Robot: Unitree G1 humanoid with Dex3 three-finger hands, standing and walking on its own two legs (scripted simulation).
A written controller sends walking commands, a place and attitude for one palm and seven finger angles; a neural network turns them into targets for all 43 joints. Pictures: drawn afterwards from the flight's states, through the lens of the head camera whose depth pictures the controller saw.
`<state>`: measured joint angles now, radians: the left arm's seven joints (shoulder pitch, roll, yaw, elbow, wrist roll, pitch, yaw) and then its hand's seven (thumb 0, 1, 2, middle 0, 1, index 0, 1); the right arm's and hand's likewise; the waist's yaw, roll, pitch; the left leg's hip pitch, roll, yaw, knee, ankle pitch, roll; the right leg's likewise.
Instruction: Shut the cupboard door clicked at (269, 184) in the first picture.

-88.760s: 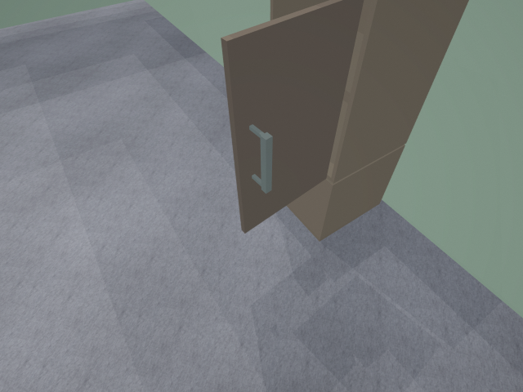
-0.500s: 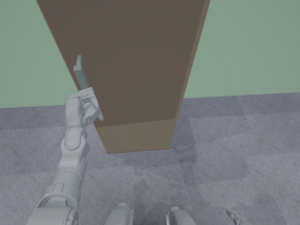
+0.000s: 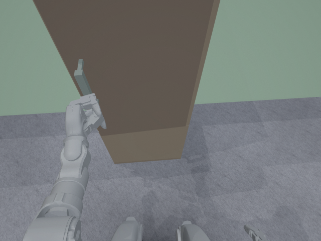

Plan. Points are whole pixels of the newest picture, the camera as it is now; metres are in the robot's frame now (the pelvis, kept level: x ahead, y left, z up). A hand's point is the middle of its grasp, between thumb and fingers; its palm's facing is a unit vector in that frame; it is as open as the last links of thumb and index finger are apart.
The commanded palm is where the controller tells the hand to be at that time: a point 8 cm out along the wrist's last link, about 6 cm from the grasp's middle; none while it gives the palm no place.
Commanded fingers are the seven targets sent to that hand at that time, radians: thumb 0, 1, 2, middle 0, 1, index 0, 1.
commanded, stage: push the door shut along its arc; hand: left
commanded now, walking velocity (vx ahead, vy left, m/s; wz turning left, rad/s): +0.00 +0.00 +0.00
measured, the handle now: (89, 90) +0.51 +0.20 +0.05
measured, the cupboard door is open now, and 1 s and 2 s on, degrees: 3 0 0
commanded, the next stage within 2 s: pull the fist back off the door in 0.78 s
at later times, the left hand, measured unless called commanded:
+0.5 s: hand (100, 102) +0.46 +0.16 +0.06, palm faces -0.02 -1.00 -0.03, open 3.2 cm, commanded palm +0.46 +0.20 +0.05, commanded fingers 0.00 0.90 0.90 -1.30 -1.50 -1.30 -1.50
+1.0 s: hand (102, 100) +0.47 +0.16 +0.06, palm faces +0.11 -0.99 +0.05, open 3.3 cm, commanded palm +0.48 +0.18 +0.05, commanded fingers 0.00 0.90 0.90 -1.30 -1.50 -1.30 -1.50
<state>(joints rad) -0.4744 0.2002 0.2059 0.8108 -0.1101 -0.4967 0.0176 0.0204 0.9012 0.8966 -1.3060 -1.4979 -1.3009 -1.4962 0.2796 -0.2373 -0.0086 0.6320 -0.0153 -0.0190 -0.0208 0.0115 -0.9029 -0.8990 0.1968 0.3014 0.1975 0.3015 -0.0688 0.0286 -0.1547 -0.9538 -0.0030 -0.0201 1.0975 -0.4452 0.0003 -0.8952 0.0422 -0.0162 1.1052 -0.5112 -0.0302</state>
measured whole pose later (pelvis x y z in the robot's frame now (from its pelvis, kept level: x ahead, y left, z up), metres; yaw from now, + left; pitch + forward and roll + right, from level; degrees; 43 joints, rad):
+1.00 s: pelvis -0.05 +0.02 -0.03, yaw +1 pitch +22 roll -4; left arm -0.98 0.34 0.22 1.21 -0.12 -0.44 0.04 0.02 0.90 0.90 -1.41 -1.50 -1.40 -1.50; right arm 0.35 -0.27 0.03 0.70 -0.03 -0.10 -0.03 0.01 -0.90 -0.90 0.20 0.30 0.20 0.30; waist -0.16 0.03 -0.14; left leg -1.22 -0.02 -0.07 1.23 -0.40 0.01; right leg -1.12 0.03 -0.07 1.20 -0.46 -0.01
